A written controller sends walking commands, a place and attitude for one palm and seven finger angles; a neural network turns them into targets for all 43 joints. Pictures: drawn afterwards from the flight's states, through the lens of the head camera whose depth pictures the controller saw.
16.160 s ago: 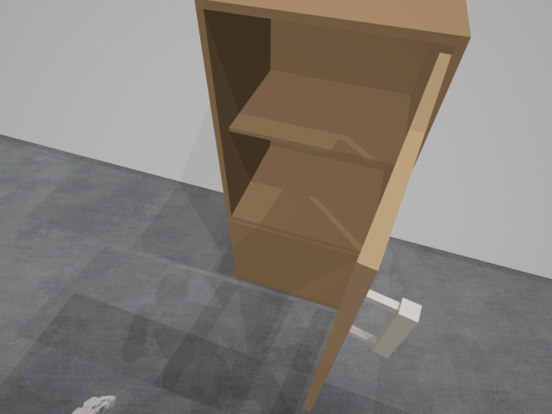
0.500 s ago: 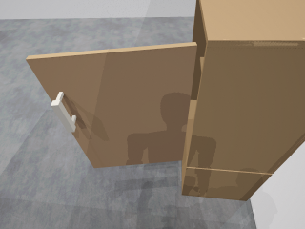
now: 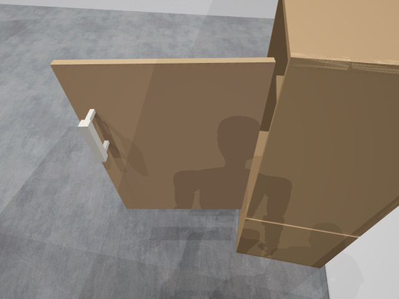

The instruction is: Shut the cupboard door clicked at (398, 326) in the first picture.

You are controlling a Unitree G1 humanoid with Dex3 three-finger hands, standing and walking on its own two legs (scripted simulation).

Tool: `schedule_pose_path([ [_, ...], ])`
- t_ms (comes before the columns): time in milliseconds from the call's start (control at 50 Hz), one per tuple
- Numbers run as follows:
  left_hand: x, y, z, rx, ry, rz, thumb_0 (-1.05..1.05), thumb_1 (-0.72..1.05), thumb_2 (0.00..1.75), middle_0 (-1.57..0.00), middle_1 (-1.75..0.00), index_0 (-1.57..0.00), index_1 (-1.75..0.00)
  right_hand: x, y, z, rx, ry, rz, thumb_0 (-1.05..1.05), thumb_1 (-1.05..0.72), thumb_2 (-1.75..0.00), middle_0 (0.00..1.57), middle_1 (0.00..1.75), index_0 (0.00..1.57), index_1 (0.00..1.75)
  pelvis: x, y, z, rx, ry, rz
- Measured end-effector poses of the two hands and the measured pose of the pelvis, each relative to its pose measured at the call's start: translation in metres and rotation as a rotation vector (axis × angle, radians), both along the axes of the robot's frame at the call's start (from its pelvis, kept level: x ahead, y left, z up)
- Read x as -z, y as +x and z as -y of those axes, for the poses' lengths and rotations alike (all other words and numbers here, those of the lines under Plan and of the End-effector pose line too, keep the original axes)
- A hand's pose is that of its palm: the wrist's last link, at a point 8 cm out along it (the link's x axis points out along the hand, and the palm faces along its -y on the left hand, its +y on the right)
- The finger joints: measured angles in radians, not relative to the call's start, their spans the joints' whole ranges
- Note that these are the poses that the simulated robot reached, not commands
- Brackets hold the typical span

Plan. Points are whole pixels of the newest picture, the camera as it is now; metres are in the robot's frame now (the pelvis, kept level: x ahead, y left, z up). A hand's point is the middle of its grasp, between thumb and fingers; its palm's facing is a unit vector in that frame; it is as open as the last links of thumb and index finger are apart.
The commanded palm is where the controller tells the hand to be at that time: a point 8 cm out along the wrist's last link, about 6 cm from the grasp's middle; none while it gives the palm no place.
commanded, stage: come to a stop and stand still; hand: left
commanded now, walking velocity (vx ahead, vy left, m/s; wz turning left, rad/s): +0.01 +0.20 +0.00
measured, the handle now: (96, 136) +0.44 +0.28 +0.07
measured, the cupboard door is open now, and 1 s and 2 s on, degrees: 100 100 100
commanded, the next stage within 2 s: look again from close up in 1.52 s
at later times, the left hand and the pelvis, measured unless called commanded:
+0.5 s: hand out of the picture -0.02 +0.29 -0.18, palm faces -0.02 -0.99 -0.16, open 7.4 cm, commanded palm none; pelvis -0.04 +0.10 +0.00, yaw -2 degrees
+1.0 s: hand out of the picture +0.04 +0.25 -0.17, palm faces -0.10 -0.99 -0.13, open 7.3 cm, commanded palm none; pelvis -0.05 +0.10 +0.00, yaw -2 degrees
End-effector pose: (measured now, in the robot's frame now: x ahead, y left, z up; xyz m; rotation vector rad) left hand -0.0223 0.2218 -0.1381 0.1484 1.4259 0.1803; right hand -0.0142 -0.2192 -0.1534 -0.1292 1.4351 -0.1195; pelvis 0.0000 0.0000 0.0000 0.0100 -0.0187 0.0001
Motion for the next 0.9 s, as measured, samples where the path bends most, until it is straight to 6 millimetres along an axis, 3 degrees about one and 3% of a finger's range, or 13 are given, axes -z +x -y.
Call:
schedule_pose_path([
  [160, 0.004, 0.003, -0.023, -0.004, 0.007, 0.041, 0.01, 0.9, 0.9, -0.21, -0.3, -0.21, -0.3, -0.001, 0.012, -0.019, -0.001, -0.016, 0.037, 0.01, -0.91, -0.9, 0.2, 0.3, 0.2, 0.3, 0.003, -0.008, -0.025, 0.009, -0.009, 0.0],
  [280, 0.017, 0.002, -0.061, 0.032, -0.011, 0.081, 0.01, 0.9, 0.9, -0.21, -0.3, -0.21, -0.3, -0.011, 0.032, -0.047, -0.002, -0.061, 0.185, 0.01, -0.92, -0.9, 0.2, 0.3, 0.2, 0.3, 0.009, -0.025, -0.061, -0.005, -0.032, 0.022],
  [400, 0.02, 0.003, -0.096, 0.052, -0.034, 0.092, 0.01, 0.91, 0.9, -0.2, -0.3, -0.2, -0.3, -0.026, 0.028, -0.074, -0.019, -0.094, 0.223, 0.01, -0.93, -0.9, 0.2, 0.3, 0.2, 0.3, 0.005, -0.031, -0.09, 0.014, -0.048, 0.02],
  [500, 0.017, 0.001, -0.116, 0.073, -0.047, 0.077, 0.01, 0.91, 0.9, -0.2, -0.29, -0.2, -0.3, -0.034, 0.004, -0.087, 0.001, -0.119, 0.195, 0.01, -0.92, -0.9, 0.2, 0.3, 0.2, 0.3, 0.0, -0.04, -0.103, 0.033, -0.047, -0.006],
  [640, 0.015, 0.008, -0.127, 0.109, -0.064, 0.062, 0.01, 0.91, 0.9, -0.2, -0.29, -0.2, -0.3, -0.039, -0.055, -0.098, 0.061, -0.143, 0.077, 0.01, -0.91, -0.9, 0.2, 0.3, 0.2, 0.3, -0.004, -0.048, -0.113, 0.048, -0.057, -0.032],
  [780, 0.013, 0.029, -0.115, 0.153, -0.096, 0.101, 0.01, 0.91, 0.9, -0.2, -0.29, -0.2, -0.3, -0.045, -0.11, -0.107, 0.126, -0.136, -0.038, 0.01, -0.91, -0.9, 0.2, 0.3, 0.2, 0.3, -0.008, -0.053, -0.115, 0.046, -0.069, -0.043],
  [900, 0.007, 0.051, -0.097, 0.177, -0.106, 0.158, 0.01, 0.91, 0.9, -0.2, -0.29, -0.2, -0.3, -0.043, -0.135, -0.109, 0.164, -0.101, -0.095, 0.01, -0.91, -0.9, 0.2, 0.3, 0.2, 0.3, -0.009, -0.054, -0.109, 0.036, -0.065, -0.05],
])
